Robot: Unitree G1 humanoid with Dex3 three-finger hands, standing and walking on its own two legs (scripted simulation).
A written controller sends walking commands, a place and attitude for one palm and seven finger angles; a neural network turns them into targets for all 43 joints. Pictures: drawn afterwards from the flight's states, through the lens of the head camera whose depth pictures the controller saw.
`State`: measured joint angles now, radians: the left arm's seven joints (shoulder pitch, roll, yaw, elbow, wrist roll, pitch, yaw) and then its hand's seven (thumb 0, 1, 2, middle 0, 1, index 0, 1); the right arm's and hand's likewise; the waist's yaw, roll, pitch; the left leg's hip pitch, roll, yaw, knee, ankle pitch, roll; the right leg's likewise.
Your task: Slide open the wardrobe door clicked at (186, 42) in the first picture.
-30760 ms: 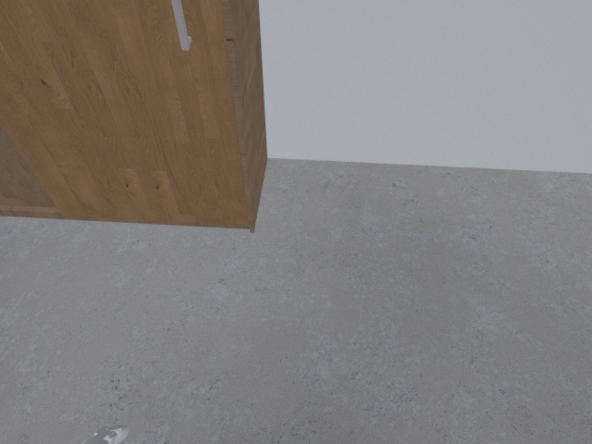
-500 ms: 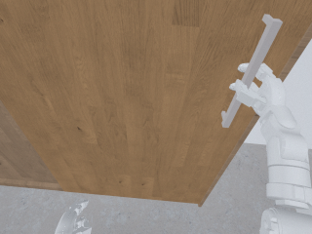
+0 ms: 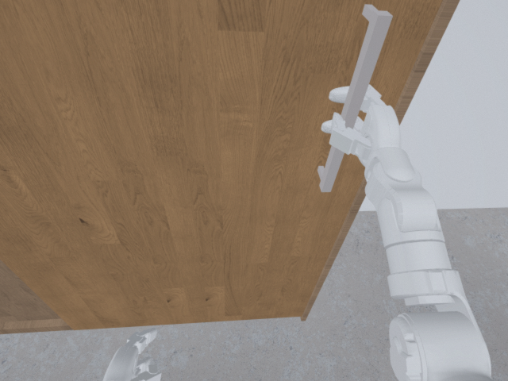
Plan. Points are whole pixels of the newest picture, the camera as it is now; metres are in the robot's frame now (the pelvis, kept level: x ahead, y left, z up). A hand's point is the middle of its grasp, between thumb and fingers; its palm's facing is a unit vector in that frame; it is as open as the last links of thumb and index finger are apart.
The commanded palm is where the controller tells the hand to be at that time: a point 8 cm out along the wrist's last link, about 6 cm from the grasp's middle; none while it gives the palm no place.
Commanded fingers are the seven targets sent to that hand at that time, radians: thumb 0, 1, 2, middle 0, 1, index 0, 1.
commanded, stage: tug the door sideways, standing still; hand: right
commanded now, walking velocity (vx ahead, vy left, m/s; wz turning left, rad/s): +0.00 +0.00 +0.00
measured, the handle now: (343, 114) +0.47 -0.12 +0.21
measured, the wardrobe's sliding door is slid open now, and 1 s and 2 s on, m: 0.00 0.06 0.23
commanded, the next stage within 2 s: step sideways, sliding the door along in 0.34 s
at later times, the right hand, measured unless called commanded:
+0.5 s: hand (314, 135) +0.41 -0.06 +0.21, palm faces -0.05 +1.00 -0.08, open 5.8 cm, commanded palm +0.39 -0.10 +0.21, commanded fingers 0.00 -0.90 -0.90 0.45 1.40 0.45 1.40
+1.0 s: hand (291, 134) +0.43 -0.03 +0.20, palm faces +0.14 +0.99 -0.06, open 5.8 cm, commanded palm +0.40 -0.04 +0.20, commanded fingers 0.00 -0.90 -0.90 0.45 1.40 0.45 1.40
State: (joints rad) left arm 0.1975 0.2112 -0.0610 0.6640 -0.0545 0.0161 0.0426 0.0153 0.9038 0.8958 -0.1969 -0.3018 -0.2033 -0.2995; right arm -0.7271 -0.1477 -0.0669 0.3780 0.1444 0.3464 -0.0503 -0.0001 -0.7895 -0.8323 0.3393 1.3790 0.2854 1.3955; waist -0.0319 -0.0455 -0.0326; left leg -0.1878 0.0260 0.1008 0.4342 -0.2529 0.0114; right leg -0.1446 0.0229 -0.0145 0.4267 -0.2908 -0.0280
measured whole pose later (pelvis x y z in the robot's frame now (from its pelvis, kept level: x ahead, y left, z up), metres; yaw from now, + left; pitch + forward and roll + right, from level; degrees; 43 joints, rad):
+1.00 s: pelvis -0.02 +0.10 +0.00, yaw -1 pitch +0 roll -2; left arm 0.12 0.24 0.03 0.65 -0.02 0.01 0.08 0.02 0.91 0.90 -0.20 -0.30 -0.20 -0.30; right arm -0.74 -0.21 -0.11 0.30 0.08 -0.09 -0.12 -0.02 -0.76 -0.87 0.45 1.40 0.26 1.40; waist -0.03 0.01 0.21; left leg -0.23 -0.05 0.10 0.49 -0.26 0.12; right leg -0.42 -0.01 -0.11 0.92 -0.41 0.03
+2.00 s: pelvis +0.04 +0.33 +0.00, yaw +1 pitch -4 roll +6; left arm 0.12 0.15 0.01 0.55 -0.02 -0.13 -0.04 0.02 0.90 0.90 -0.20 -0.30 -0.20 -0.30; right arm -0.47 -0.20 -0.11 -0.08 0.06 -0.07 -0.13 0.00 -0.77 -0.82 0.46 1.40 0.17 1.27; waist -0.16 -0.06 0.28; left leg -0.38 0.02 0.04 0.88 -0.36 -0.03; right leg -0.12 -0.28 -0.12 0.47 -0.26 0.11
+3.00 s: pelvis -0.05 +0.59 -0.01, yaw +6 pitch +0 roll +0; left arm 0.10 0.26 0.01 0.66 -0.02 0.00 0.06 0.02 0.91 0.90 -0.19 -0.30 -0.20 -0.30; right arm -0.52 -0.26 -0.14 0.05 0.08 -0.06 -0.14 0.00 -0.76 -0.85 0.46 1.40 0.22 1.36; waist 0.00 0.02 0.17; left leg -0.29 0.02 0.10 0.55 -0.26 0.04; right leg -0.36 -0.02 -0.19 0.74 -0.40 0.03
